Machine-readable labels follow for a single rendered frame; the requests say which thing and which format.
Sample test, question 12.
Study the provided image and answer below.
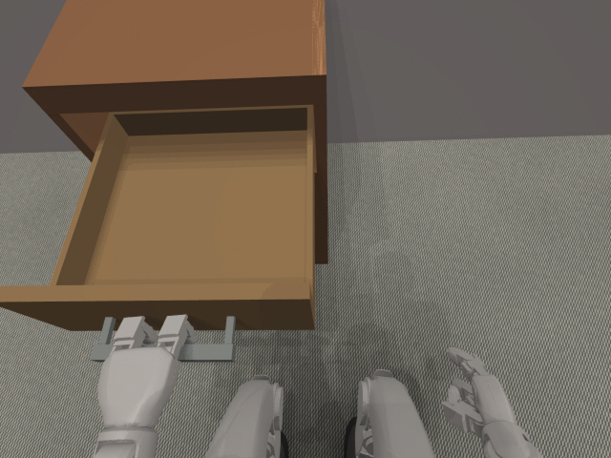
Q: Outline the robot left forearm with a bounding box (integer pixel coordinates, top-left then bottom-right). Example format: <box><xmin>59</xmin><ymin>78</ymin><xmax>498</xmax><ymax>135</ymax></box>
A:
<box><xmin>93</xmin><ymin>427</ymin><xmax>158</xmax><ymax>458</ymax></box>

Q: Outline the left robot hand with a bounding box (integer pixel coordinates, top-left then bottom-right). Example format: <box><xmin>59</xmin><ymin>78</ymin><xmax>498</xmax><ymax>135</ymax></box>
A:
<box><xmin>97</xmin><ymin>314</ymin><xmax>197</xmax><ymax>429</ymax></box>

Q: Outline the handle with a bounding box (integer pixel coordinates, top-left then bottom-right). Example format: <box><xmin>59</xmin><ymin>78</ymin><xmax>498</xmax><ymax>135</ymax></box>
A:
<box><xmin>90</xmin><ymin>317</ymin><xmax>236</xmax><ymax>362</ymax></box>

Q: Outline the robot right forearm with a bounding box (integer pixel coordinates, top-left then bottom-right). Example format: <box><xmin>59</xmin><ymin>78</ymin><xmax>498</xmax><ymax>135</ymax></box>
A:
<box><xmin>482</xmin><ymin>421</ymin><xmax>542</xmax><ymax>458</ymax></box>

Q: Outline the robot shin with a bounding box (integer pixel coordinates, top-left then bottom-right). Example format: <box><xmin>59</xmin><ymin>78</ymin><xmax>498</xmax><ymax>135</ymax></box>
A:
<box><xmin>239</xmin><ymin>375</ymin><xmax>281</xmax><ymax>458</ymax></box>
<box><xmin>355</xmin><ymin>369</ymin><xmax>392</xmax><ymax>458</ymax></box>

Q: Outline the right robot hand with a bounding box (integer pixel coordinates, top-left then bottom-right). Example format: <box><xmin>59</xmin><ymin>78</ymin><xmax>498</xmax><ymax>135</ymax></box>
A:
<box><xmin>443</xmin><ymin>347</ymin><xmax>516</xmax><ymax>439</ymax></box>

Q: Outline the robot right shin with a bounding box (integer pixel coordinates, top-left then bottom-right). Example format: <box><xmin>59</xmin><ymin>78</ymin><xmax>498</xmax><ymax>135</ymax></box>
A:
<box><xmin>355</xmin><ymin>369</ymin><xmax>392</xmax><ymax>458</ymax></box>

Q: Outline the robot left shin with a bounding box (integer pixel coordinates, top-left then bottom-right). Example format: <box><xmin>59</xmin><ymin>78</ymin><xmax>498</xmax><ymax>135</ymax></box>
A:
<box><xmin>239</xmin><ymin>375</ymin><xmax>281</xmax><ymax>458</ymax></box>

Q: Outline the cabinet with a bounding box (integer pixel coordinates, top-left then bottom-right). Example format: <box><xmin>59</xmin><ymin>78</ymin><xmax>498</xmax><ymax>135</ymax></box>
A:
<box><xmin>22</xmin><ymin>0</ymin><xmax>328</xmax><ymax>264</ymax></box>

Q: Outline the drawer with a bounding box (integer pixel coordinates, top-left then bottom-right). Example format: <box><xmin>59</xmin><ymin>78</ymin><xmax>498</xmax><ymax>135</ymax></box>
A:
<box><xmin>0</xmin><ymin>105</ymin><xmax>315</xmax><ymax>331</ymax></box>

